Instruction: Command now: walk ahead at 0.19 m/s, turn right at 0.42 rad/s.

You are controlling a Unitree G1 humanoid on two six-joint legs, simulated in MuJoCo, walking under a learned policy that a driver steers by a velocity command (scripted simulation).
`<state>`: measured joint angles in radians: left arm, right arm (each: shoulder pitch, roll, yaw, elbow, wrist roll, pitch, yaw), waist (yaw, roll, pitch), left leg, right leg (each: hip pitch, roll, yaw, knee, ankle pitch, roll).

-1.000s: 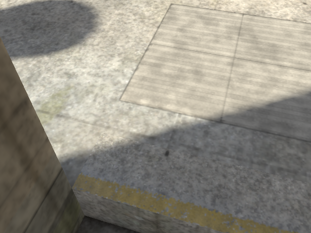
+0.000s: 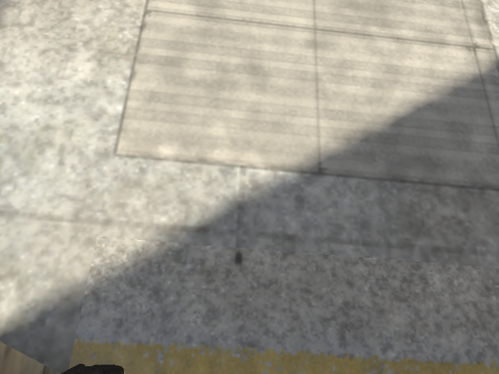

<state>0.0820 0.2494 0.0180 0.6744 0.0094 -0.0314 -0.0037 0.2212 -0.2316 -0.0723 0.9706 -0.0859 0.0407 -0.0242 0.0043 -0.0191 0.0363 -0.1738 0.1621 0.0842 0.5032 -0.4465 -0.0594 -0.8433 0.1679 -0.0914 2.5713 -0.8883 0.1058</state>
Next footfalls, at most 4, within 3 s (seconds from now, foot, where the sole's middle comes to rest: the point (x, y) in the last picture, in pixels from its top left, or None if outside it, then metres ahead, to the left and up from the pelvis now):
0.18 right None -0.20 -0.03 -0.75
0.42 left None -0.19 0.18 -0.73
0.58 right None -0.16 0.28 -0.37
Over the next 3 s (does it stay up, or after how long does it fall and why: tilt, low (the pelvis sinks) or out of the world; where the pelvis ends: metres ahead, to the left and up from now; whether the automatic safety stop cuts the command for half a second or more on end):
falls after 0.62 s (tilt)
